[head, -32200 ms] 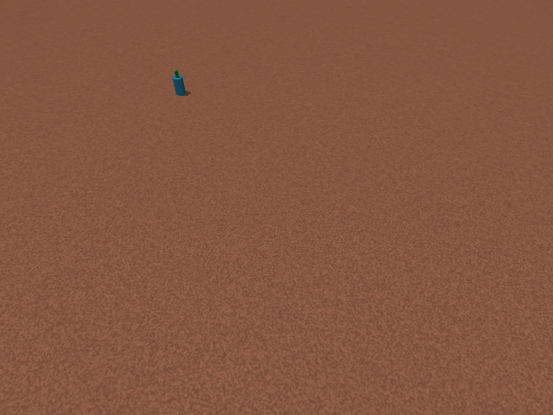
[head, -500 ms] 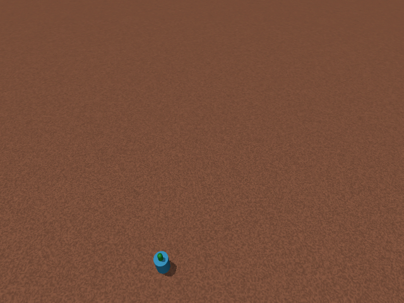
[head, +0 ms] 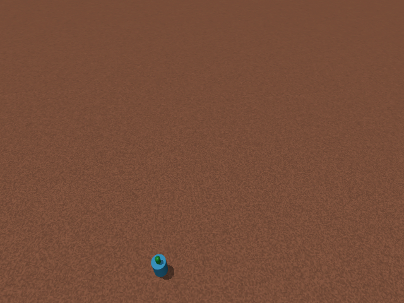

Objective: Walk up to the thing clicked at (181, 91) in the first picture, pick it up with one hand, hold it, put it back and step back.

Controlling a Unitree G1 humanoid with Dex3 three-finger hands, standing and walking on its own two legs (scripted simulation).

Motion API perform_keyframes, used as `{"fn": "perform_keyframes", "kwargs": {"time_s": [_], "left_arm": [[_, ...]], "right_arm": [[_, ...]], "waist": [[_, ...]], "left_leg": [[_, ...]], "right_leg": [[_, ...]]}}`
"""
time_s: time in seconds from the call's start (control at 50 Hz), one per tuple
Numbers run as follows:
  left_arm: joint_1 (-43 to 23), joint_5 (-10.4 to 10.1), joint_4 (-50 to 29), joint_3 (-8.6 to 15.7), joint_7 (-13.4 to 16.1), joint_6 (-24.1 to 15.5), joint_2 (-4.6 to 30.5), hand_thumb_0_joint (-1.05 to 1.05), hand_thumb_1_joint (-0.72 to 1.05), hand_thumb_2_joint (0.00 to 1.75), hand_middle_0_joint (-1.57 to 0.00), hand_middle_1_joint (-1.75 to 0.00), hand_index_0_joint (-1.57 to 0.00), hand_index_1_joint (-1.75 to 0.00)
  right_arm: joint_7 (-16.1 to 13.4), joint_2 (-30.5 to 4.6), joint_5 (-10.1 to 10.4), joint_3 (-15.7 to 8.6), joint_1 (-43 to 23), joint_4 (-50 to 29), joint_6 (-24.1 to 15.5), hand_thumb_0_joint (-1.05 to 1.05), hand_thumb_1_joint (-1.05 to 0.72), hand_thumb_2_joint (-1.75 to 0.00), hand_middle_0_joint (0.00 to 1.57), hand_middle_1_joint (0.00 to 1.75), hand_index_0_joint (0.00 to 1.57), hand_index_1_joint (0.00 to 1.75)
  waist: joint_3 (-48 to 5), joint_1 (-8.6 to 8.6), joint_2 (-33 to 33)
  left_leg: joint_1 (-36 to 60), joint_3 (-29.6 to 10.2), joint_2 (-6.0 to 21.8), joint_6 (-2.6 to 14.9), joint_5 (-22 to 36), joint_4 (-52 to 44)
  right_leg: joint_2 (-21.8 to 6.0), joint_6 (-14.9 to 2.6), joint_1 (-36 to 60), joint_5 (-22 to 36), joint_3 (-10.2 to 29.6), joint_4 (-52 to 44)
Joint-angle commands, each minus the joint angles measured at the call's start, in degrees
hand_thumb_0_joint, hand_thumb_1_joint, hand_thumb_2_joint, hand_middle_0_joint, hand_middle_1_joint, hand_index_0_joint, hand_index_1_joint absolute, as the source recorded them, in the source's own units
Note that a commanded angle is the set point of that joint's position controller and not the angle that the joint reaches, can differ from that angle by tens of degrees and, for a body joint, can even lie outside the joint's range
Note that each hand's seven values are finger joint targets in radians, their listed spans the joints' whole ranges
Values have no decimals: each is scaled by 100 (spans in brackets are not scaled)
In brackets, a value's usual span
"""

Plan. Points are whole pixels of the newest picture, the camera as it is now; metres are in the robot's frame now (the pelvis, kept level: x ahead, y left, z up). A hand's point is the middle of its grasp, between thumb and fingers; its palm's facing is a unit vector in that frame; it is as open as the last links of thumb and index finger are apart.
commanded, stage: stand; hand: left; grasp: from the side
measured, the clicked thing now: (159, 264) +0.40 +0.18 -0.70
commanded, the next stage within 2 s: step back in 0.04 s
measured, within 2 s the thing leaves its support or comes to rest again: neither
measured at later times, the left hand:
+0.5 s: hand out of the picture +0.09 +0.32 -0.18, palm faces -0.02 -0.93 -0.35, open 7.3 cm
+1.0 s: hand out of the picture -0.02 +0.33 -0.15, palm faces -0.03 -0.91 -0.41, open 7.3 cm
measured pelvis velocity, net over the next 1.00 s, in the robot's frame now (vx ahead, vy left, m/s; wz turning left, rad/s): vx -0.16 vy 0.08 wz -0.04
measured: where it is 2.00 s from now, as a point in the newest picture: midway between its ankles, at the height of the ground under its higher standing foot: outside the picture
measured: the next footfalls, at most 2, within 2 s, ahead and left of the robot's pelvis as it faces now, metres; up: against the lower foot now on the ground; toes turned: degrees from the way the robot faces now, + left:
left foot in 0.32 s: -0.03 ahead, +0.14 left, +0.00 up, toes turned -1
right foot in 0.72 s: -0.06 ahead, -0.04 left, +0.00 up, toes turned +1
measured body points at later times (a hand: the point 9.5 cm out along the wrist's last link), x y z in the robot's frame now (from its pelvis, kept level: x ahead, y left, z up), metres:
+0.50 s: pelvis -0.07 +0.06 -0.02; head +0.02 +0.09 +0.42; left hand +0.09 +0.37 -0.16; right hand -0.02 -0.26 -0.13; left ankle -0.07 +0.14 -0.75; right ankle -0.08 -0.09 -0.68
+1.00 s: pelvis -0.16 +0.08 -0.02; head -0.09 +0.07 +0.43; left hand -0.02 +0.38 -0.12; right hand -0.06 -0.24 -0.14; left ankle -0.21 +0.22 -0.69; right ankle -0.10 -0.04 -0.75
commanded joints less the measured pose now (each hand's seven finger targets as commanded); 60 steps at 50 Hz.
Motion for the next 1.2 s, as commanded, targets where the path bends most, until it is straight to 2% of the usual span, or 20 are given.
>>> {"fn": "perform_keyframes", "kwargs": {"time_s": [0.0, 0.1, 0.18, 0.24, 0.28, 0.32, 0.36, 0.52, 0.64, 0.72, 0.76, 0.78, 0.86, 1.02, 1.06, 1.08, 1.1, 1.12, 1.14, 1.18], "left_arm": [[-226, -11, -359, 212, 45, -130, 1205, 0, 90, 90, -20, -30, -20, -30], [-97, -97, -793, 629, 126, -38, 1707, 0, 90, 90, -20, -30, -20, -30], [-619, 61, -1356, 681, 152, 19, 1791, 0, 90, 90, -20, -30, -20, -30], [-919, 66, -1609, 611, 148, 67, 1638, 0, 90, 90, -20, -30, -20, -30], [-836, 16, -1706, 556, 130, 153, 1557, 0, 90, 90, -20, -30, -20, -30], [-604, -119, -1834, 496, 144, 263, 1120, 0, 90, 90, -20, -30, -20, -30], [-250, -75, -1766, 490, 216, 334, 1129, 0, 90, 90, -20, -30, -20, -30], [-68, -56, -1859, 514, 199, 279, 1244, 0, 90, 90, -20, -30, -20, -30], [83, -18, -1926, 553, 150, 208, 1190, 0, 90, 90, -20, -30, -20, -30], [511, 91, -1751, 631, 130, 130, 1328, 0, 90, 90, -20, -30, -20, -30], [167, 63, -1974, 761, 84, 137, 1896, 0, 90, 90, -20, -30, -20, -30], [-50, 105, -2203, 764, 101, 104, 1918, 0, 90, 90, -20, -30, -20, -30], [-337, 47, -2432, 698, 162, 98, 1420, 0, 90, 90, -20, -30, -20, -30], [286, 77, -2565, 684, 127, 269, 1456, 0, 90, 90, -20, -30, -20, -30], [122, 0, -2655, 653, 58, 393, 1479, 0, 90, 90, -20, -30, -20, -30], [269, -23, -2692, 604, 35, 418, 1301, 0, 90, 90, -20, -30, -20, -30], [292, -37, -2743, 567, 44, 398, 1052, 0, 90, 90, -20, -30, -20, -30], [-241, 75, -2775, 683, 140, 371, 1337, 0, 90, 90, -20, -30, -20, -30], [-419, 126, -2751, 735, 141, 365, 1534, 0, 90, 90, -20, -30, -20, -30], [185, 6, -2501, 751, 81, 372, 1389, 0, 90, 90, -20, -30, -20, -30]], "right_arm": [[-55, -1138, -11, -192, -230, -299, -115, 0, -90, -90, 20, 30, 20, 30], [-5, -1186, 81, -317, -1, -590, 97, 0, -90, -90, 20, 30, 20, 30], [61, -1239, 31, -437, 465, -796, 280, 0, -90, -90, 20, 30, 20, 30], [94, -1207, 82, -471, 692, -885, 263, 0, -90, -90, 20, 30, 20, 30], [60, -1212, 8, -488, 802, -943, 186, 0, -90, -90, 20, 30, 20, 30], [-10, -1823, -148, -640, 653, -1063, 108, 0, -90, -90, 20, 30, 20, 30], [-66, -2024, -118, -667, 544, -1245, 68, 0, -90, -90, 20, 30, 20, 30], [-278, -1345, -61, -582, 395, -1572, 91, 0, -90, -90, 20, 30, 20, 30], [-246, -1478, -5, -618, 441, -1732, 134, 0, -90, -90, 20, 30, 20, 30], [-190, -1424, 79, -587, -13, -1843, 151, 0, -90, -90, 20, 30, 20, 30], [-178, -1251, 93, -554, -163, -1869, 175, 0, -90, -90, 20, 30, 20, 30], [-193, -1286, 66, -579, -46, -1823, 211, 0, -90, -90, 20, 30, 20, 30], [-116, -1258, 86, -497, 408, -1649, 181, 0, -90, -90, 20, 30, 20, 30], [-193, -1090, 21, -440, 626, -1822, 49, 0, -90, -90, 20, 30, 20, 30], [-201, -1125, -74, -543, 818, -1708, 17, 0, -90, -90, 20, 30, 20, 30], [-198, -1448, -171, -646, 716, -1765, 10, 0, -90, -90, 20, 30, 20, 30], [-172, -2062, -244, -777, 544, -1839, 24, 0, -90, -90, 20, 30, 20, 30], [-138, -2402, -129, -833, 410, -1951, 33, 0, -90, -90, 20, 30, 20, 30], [-182, -2339, -126, -827, 102, -2003, -28, 0, -90, -90, 20, 30, 20, 30], [-182, -1734, -208, -603, -404, -2125, -38, 0, -90, -90, 20, 30, 20, 30]], "waist": [[-336, -53, -27], [-333, -120, -572], [-459, -233, -1162], [-488, -320, -1092], [-514, -334, -756], [-407, -225, 1210], [-603, -188, 857], [-759, -164, 567], [-730, -259, 632], [-741, -6, -103], [-273, 99, -1668], [-153, 116, -1831], [-221, -66, -695], [-1116, 88, -1271], [-946, -107, -1072], [-894, -39, -552], [-726, -41, 1004], [-420, -438, 1330], [-141, -357, 1293], [-69, 126, 571]], "left_leg": [[-79, -448, 611, 163, 563, -309], [-720, -20, -16, 269, 749, 1639], [-916, -227, -181, 365, -2013, 3325], [-816, -155, -114, 396, -1419, 2722], [-785, -40, 2, 291, 189, 1140], [-193, -1832, 1155, 481, 3198, 279], [129, -2101, 1676, 1046, 4202, 629], [1055, -1020, 976, 644, 3686, 1101], [706, -1072, 1134, 860, 2956, 1205], [-793, -1064, 1003, 738, 1092, 1490], [-1504, -172, -438, 102, -1060, 3218], [-1502, -418, -595, 33, -2611, 4323], [-1698, -706, -845, 51, -2087, 5081], [-1518, -29, -188, 10, -1365, 1144], [-596, 164, -217, 45, 241, -47], [20, -700, 382, 217, 415, 122], [418, -2342, 1664, 711, 1109, -10], [-866, -2846, 2468, 1669, 1122, -95], [-1375, -3088, 2671, 1900, 1026, -184], [-977, -1323, 1512, 1355, 1851, 331]], "right_leg": [[-618, -155, 46, 457, 500, -347], [-1179, -879, -291, 1921, 1051, 98], [-2008, -1577, -1109, 1715, 1515, 218], [-1596, -1176, -1177, 1687, 1031, 781], [-1089, -724, -879, 1334, 714, 1542], [425, -293, -1972, -1235, 422, 3179], [698, -277, -2427, -2639, 1109, 4206], [594, -45, -2567, -1519, 1036, 3932], [349, -132, -1640, -1227, 545, 1957], [52, -496, -284, 729, 963, 998], [-1560, -1729, -973, 1319, 3096, 315], [-2127, -2137, -1245, 1683, 3622, 106], [-1188, -1589, -1083, 2246, 1962, 428], [-788, -1080, 973, 2928, 1463, 1589], [-510, -753, -5, 2077, 1316, 1933], [-183, -510, -1091, 929, 1303, 2158], [743, -275, -2531, -1416, 903, 3071], [751, -125, -2160, -2650, 1163, 4016], [461, -127, -2001, -2456, 1460, 4862], [779, -194, -2243, -1862, 1555, 5300]]}}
